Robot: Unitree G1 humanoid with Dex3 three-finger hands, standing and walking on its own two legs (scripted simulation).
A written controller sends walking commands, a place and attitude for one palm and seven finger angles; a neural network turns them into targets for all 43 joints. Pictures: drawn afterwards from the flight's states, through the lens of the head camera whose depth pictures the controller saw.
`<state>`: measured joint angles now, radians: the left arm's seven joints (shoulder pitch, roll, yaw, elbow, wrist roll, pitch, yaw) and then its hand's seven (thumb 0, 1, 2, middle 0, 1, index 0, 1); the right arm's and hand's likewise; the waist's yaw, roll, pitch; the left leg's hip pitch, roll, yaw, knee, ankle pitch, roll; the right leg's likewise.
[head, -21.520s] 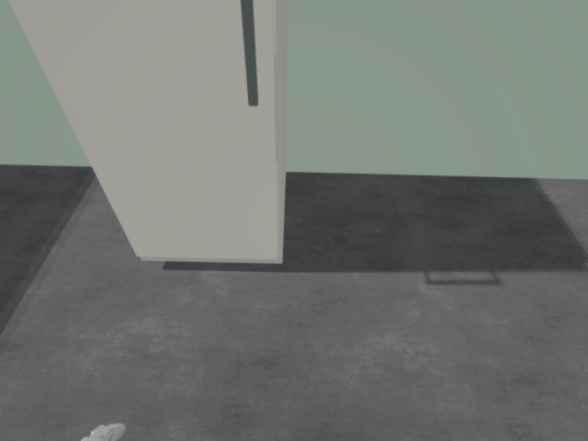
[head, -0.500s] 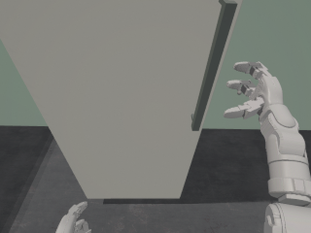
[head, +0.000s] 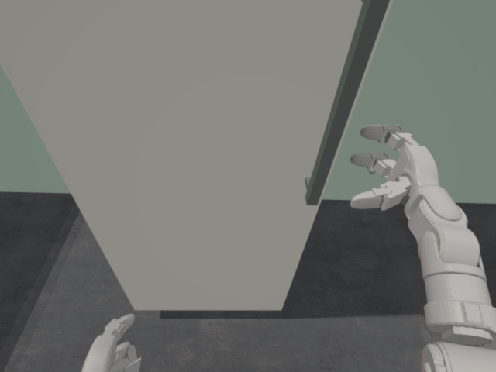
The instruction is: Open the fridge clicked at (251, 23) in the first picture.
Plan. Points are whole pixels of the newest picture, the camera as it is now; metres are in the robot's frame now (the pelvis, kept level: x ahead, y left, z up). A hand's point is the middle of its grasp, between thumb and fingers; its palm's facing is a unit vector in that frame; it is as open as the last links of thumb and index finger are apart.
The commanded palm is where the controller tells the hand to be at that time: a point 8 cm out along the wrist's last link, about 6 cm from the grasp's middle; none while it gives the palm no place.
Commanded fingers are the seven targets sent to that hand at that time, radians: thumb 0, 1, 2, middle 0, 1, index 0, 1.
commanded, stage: move the hooked fingers beside the handle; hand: right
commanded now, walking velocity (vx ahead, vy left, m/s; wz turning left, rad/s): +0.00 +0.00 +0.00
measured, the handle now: (332, 119) +0.46 -0.10 +0.21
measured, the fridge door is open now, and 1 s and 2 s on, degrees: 0 0 0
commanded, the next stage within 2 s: feel for the door with the fingertips in 1.64 s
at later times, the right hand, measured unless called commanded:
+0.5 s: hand (375, 152) +0.38 -0.15 +0.21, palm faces -0.05 +1.00 +0.00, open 14.0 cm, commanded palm +0.37 -0.21 +0.19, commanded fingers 0.00 0.50 -0.30 0.30 1.20 0.30 1.20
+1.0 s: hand (378, 165) +0.39 -0.17 +0.18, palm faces -0.01 +1.00 -0.01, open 14.0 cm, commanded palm +0.37 -0.21 +0.19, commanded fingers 0.00 0.50 -0.30 0.30 1.20 0.30 1.20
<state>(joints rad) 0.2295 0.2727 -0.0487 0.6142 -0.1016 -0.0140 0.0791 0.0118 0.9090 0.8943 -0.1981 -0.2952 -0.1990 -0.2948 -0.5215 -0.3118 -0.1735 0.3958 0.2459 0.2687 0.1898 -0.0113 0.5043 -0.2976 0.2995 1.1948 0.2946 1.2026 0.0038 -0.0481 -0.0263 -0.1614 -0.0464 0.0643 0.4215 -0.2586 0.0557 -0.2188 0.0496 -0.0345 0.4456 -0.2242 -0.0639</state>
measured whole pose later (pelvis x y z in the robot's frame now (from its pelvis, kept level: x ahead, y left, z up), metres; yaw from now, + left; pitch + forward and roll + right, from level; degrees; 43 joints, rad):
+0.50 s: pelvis +0.00 +0.01 +0.00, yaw +0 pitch -1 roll +0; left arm 0.23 0.26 -0.06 0.65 -0.10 -0.02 0.08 0.01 0.91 0.89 -0.20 -0.30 -0.20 -0.29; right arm -0.53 -0.30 -0.19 0.34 0.24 0.19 0.16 -0.01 0.51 -0.30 0.31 1.20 0.30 1.20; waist 0.00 -0.03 -0.03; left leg -0.14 -0.06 0.06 0.42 -0.26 0.07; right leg -0.20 0.04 -0.03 0.45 -0.23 -0.05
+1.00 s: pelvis +0.00 +0.01 +0.00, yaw +0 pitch +0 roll +0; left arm 0.23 0.27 -0.06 0.61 -0.11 -0.01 0.08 0.01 0.91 0.89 -0.20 -0.30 -0.20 -0.29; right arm -0.56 -0.36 -0.21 0.46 0.23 0.26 0.18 -0.01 0.50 -0.30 0.30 1.20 0.30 1.20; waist 0.01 -0.04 -0.03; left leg -0.17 -0.06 0.06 0.42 -0.25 0.07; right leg -0.23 0.03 -0.03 0.45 -0.22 -0.05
